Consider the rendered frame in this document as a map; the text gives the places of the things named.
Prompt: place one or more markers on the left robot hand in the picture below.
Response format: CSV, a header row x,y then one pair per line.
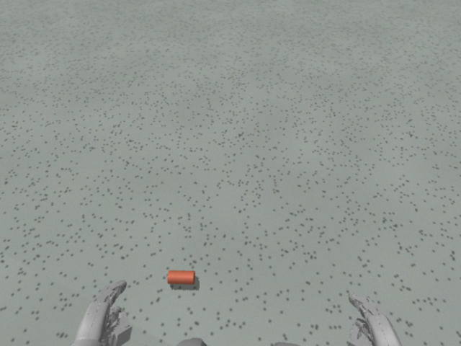
x,y
98,317

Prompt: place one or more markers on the right robot hand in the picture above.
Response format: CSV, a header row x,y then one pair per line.
x,y
377,327

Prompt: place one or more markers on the can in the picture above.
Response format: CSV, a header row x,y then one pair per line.
x,y
180,277

